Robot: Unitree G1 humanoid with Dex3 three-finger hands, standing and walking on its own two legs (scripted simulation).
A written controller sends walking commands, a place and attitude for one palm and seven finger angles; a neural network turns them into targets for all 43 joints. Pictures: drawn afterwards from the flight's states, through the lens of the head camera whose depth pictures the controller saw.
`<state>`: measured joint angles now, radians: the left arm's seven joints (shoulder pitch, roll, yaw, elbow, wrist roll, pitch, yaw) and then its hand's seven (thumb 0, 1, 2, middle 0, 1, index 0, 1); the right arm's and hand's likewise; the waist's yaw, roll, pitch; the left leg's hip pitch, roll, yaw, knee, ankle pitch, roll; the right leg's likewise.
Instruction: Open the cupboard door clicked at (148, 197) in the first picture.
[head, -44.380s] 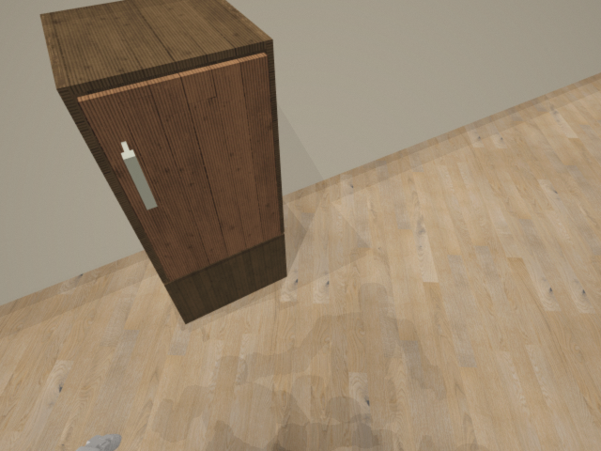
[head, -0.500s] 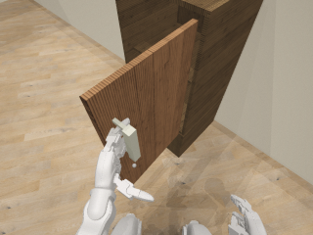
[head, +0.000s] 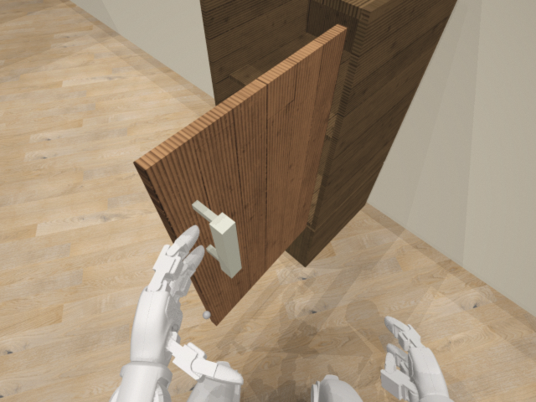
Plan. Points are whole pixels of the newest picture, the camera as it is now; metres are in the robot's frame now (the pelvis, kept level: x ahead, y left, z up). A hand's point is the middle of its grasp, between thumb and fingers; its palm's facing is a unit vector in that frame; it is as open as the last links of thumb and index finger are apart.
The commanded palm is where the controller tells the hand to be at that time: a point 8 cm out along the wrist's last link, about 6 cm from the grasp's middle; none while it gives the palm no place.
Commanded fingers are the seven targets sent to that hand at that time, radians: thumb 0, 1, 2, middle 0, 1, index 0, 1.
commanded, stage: slide the hand sideways off the handle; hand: left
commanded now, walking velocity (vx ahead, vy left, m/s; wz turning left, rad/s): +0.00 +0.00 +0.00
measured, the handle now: (217, 240) +0.33 +0.10 +0.05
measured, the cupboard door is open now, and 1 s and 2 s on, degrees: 93 93 93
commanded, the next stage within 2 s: draw the hand back to the body in 0.40 s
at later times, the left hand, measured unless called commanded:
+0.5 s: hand (168, 346) +0.19 +0.14 +0.05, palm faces +0.03 -1.00 -0.01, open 16.3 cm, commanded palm +0.16 +0.19 +0.06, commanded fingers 0.00 -0.50 0.30 -0.15 -0.30 -0.15 -0.30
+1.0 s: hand (105, 335) +0.18 +0.18 +0.13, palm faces +0.04 -1.00 -0.05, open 16.2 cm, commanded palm +0.15 +0.24 +0.14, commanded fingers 0.00 -0.29 0.39 -0.16 -0.30 -0.16 -0.30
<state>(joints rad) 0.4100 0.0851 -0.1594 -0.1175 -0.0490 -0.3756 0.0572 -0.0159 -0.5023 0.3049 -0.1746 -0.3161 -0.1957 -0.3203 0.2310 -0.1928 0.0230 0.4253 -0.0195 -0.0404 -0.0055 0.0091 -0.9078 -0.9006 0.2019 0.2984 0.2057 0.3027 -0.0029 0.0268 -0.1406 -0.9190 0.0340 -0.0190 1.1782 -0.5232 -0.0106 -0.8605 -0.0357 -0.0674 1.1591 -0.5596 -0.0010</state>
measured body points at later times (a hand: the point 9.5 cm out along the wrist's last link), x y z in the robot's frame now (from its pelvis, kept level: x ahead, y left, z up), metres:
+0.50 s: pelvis +0.00 -0.01 -0.01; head +0.07 -0.01 +0.43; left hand +0.18 +0.19 +0.05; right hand +0.20 -0.24 -0.09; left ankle +0.03 +0.12 -0.65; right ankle +0.00 -0.12 -0.65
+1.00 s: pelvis +0.01 +0.00 +0.03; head +0.02 +0.00 +0.48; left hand +0.17 +0.23 +0.13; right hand +0.19 -0.22 -0.03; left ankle +0.03 +0.12 -0.65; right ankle +0.00 -0.12 -0.65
